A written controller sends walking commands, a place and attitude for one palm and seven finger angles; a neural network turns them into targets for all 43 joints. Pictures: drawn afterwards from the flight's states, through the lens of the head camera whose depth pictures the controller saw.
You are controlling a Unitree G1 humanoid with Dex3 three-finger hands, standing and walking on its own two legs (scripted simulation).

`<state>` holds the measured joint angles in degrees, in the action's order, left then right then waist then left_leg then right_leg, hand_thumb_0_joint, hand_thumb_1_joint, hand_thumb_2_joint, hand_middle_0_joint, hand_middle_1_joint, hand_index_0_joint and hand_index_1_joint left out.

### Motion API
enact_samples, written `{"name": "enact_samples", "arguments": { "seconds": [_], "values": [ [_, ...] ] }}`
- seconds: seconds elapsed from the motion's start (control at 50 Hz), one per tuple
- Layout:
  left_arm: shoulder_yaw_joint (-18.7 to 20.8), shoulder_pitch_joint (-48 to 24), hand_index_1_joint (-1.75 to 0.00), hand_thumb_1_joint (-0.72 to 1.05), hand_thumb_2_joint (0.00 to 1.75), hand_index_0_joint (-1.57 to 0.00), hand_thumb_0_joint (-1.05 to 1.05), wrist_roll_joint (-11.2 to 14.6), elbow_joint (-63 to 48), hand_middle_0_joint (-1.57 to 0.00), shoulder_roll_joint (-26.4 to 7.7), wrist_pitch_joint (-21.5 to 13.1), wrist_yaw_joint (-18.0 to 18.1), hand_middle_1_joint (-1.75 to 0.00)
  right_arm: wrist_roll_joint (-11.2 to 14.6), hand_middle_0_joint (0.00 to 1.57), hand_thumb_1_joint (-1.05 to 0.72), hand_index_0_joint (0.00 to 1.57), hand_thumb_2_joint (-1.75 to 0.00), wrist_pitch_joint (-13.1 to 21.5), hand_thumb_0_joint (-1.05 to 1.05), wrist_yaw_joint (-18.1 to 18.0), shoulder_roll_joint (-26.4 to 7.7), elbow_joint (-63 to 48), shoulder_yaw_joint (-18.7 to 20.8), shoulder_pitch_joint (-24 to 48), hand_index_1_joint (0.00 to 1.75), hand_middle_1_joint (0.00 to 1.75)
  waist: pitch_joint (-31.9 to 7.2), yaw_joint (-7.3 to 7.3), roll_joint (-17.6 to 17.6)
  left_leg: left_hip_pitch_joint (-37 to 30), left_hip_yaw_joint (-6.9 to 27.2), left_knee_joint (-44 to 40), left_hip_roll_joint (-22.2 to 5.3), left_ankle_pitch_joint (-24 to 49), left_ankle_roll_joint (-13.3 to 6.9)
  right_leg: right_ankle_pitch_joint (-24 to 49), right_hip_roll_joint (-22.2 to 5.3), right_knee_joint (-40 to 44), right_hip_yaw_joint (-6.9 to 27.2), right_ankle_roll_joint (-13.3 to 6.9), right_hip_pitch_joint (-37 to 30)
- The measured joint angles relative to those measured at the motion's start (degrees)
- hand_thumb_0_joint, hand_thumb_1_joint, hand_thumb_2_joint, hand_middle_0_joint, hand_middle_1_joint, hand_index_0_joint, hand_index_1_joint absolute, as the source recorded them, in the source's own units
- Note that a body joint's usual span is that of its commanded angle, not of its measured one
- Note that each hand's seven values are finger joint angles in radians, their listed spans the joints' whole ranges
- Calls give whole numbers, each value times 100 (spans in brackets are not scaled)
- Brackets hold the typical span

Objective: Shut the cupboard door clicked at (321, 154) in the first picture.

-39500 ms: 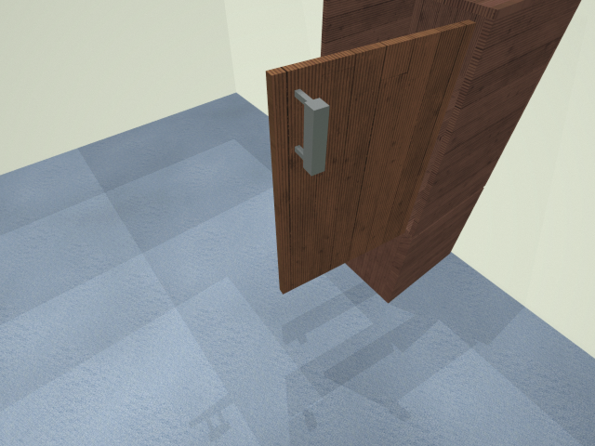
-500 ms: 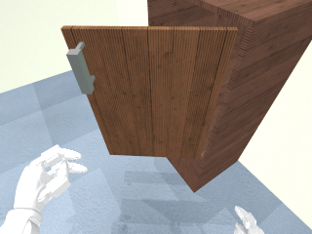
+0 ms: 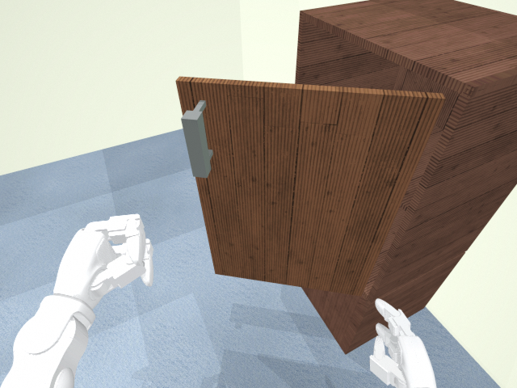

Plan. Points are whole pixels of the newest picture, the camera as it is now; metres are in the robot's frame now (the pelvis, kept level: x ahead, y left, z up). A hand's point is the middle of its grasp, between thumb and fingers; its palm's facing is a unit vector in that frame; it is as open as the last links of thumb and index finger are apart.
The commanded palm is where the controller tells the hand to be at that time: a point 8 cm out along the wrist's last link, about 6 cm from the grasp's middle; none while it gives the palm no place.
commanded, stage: raise the hand and make a fist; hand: left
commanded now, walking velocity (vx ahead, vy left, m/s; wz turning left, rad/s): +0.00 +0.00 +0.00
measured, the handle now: (201, 138) +0.47 +0.17 +0.17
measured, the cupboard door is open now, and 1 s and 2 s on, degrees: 53 53 53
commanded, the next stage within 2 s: bring the fist close to the handle in 0.56 s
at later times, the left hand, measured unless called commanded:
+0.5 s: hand (142, 259) +0.22 +0.18 +0.16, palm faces +0.02 -1.00 -0.08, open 3.1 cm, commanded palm +0.19 +0.22 +0.17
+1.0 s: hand (163, 223) +0.27 +0.17 +0.17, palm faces +0.00 -1.00 -0.06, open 3.1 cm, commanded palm +0.24 +0.21 +0.17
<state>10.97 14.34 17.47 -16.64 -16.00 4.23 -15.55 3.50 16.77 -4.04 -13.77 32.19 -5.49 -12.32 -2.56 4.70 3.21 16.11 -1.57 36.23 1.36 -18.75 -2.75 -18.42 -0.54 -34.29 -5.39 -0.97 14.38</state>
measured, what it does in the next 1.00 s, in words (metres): stands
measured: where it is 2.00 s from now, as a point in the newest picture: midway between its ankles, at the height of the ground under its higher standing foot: outside the picture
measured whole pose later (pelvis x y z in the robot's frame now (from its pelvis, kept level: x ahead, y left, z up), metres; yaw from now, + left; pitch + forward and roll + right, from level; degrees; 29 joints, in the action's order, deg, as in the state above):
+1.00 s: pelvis +0.00 -0.02 +0.01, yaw -1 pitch -4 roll +0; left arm 13.6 -0.1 16.7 -6.5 -17.6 11.6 -14.2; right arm 4.2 13.7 -4.9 -15.3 36.1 -4.7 -11.9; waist -0.8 3.1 3.3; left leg 11.1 -1.4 30.5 0.1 -15.8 -0.9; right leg -16.1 1.0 -29.7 -5.3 -2.8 10.1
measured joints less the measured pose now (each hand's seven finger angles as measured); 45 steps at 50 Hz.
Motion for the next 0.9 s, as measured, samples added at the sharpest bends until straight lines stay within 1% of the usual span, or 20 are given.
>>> {"name": "enact_samples", "arguments": {
  "seconds": [0.04, 0.08, 0.12, 0.16, 0.24, 0.28, 0.34, 0.38, 0.4, 0.44, 0.48, 0.52, 0.56, 0.6, 0.7, 0.74, 0.8, 0.86, 0.9],
  "values": [
    [-35, -69, -146, 90, 90, -127, 1, -35, -6, -126, -67, 320, -32, -146, -5, 20, -90, 20, -90, -99, 1, -19, 24, 7, -43, 38, 30, 30, 57, 7, -7, -99, -8, -122, 10, 64, -4, 55, -5, 102, 10, 2, -87],
    [5, -127, -147, 90, 90, -128, 1, -50, -57, -128, -151, 504, -2, -147, -16, 20, -90, 20, -90, -172, 1, -27, 53, 22, -69, 43, 30, 30, 98, 9, -33, -200, -18, -242, 14, 124, 2, 104, -4, 197, 21, -3, -172],
    [118, -209, -148, 90, 90, -129, 1, -19, -131, -128, -228, 543, 55, -148, -30, 20, -90, 20, -90, -206, 1, -28, 69, 61, -87, 22, 30, 30, 117, 14, -57, -298, -18, -343, 12, 171, 14, 148, 4, 290, 23, -12, -265],
    [272, -345, -148, 90, 90, -129, 2, 36, -183, -129, -278, 504, 100, -149, -24, 20, -90, 20, -90, -219, 2, -18, 68, 133, -101, -4, 30, 30, 117, 22, -75, -388, -8, -425, 5, 208, 26, 186, 15, 379, 15, -22, -360],
    [480, -703, -149, 90, 90, -130, 1, 127, -108, -130, -236, 547, 55, -149, 34, 20, -90, 20, -90, -254, 2, -3, -2, 278, -91, -30, 30, 30, 96, 26, -40, -518, 13, -529, -3, 267, 41, 250, 30, 505, -4, -34, -505],
    [479, -760, -149, 90, 90, -130, 1, 153, -7, -130, -173, 721, -16, -150, 73, 20, -90, 20, -90, -313, 2, 2, -48, 295, -69, -22, 30, 30, 86, -7, -7, -538, 7, -568, -2, 299, 42, 277, 30, 529, 2, -36, -515],
    [363, -619, -149, 90, 90, -130, 1, 121, 93, -130, -119, 1051, -81, -150, 102, 20, -90, 20, -90, -422, 2, 1, -99, 252, -27, 15, 30, 30, 121, -86, 25, -542, -26, -615, -13, 347, 46, 315, 39, 539, 34, -43, -489],
    [266, -435, -149, 90, 90, -130, 1, 56, 69, -130, -113, 1184, -46, -150, 90, 20, -90, 20, -90, -475, 2, -4, -105, 200, 5, 21, 30, 30, 158, -132, -1, -539, -54, -644, -26, 376, 55, 334, 52, 532, 62, -56, -457],
    [227, -345, -150, 90, 90, -130, 1, 26, 23, -130, -113, 1198, -2, -150, 74, 20, -90, 20, -90, -485, 2, -10, -103, 174, 20, 10, 30, 30, 178, -143, -24, -545, -65, -658, -34, 388, 63, 340, 59, 528, 72, -66, -450],
    [190, -198, -150, 90, 90, -130, 1, -17, -125, -130, -141, 1093, 126, -150, 32, 20, -90, 20, -90, -468, 2, -19, -97, 152, 39, -25, 30, 30, 214, -145, -77, -566, -71, -674, -55, 402, 87, 349, 81, 530, 79, -91, -460],
    [214, -149, -150, 90, 90, -130, 2, -25, -253, -130, -157, 848, 257, -150, 4, 20, -90, 20, -90, -414, 2, -23, -92, 166, 50, -77, 30, 29, 229, -121, -119, -595, -55, -684, -73, 411, 114, 352, 100, 541, 64, -117, -493],
    [285, -198, -150, 90, 90, -130, 2, -10, -302, -130, -145, 592, 337, -150, -5, 20, -90, 20, -90, -350, 2, -20, -98, 219, 51, -115, 30, 29, 225, -93, -125, -618, -22, -679, -90, 413, 138, 355, 118, 563, 31, -139, -538],
    [354, -311, -150, 90, 90, -130, 2, 3, -258, -130, -129, 457, 350, -150, 11, 20, -90, 20, -90, -311, 2, -25, -110, 286, 46, -127, 30, 29, 206, -72, -96, -630, 14, -665, -106, 411, 155, 361, 136, 589, -3, -155, -578],
    [376, -428, -150, 90, 90, -130, 1, 15, -140, -130, -107, 481, 300, -150, 42, 20, -90, 20, -90, -297, 2, -38, -127, 328, 44, -114, 30, 29, 197, -66, -39, -623, 44, -644, -120, 409, 166, 368, 151, 605, -33, -165, -596],
    [246, -425, -150, 90, 90, -130, 1, 11, 123, -130, -129, 871, 87, -150, 72, 20, -90, 20, -90, -328, 2, -63, -134, 331, 57, -5, 30, 29, 208, -116, 73, -535, 35, -574, -171, 388, 186, 380, 200, 592, -23, -178, -523],
    [176, -421, -150, 90, 90, -130, 1, 3, 171, -130, -157, 934, 88, -150, 54, 20, -90, 20, -90, -315, 2, -78, -124, 323, 68, 16, 30, 30, 220, -132, 68, -510, 29, -546, -185, 368, 195, 366, 213, 568, -15, -185, -496],
    [167, -570, -150, 90, 90, -130, 1, 11, 246, -130, -164, 791, 195, -150, 24, 20, -90, 20, -90, -261, 2, -101, -106, 350, 77, 8, 30, 29, 227, -131, 17, -527, 40, -542, -182, 343, 206, 328, 211, 542, -24, -200, -507],
    [265, -865, -150, 89, 90, -130, 2, 11, 408, -130, -150, 534, 297, -150, 14, 20, -90, 20, -90, -207, 2, -103, -105, 413, 68, 4, 30, 29, 211, -119, -23, -557, 53, -555, -169, 324, 212, 288, 199, 526, -35, -206, -528],
    [323, -1089, -150, 89, 90, -130, 1, -6, 578, -130, -142, 463, 300, -150, 24, 20, -90, 20, -90, -203, 2, -104, -114, 434, 64, 6, 30, 29, 194, -117, -24, -563, 53, -566, -158, 315, 210, 268, 188, 516, -34, -203, -526]
  ]
}}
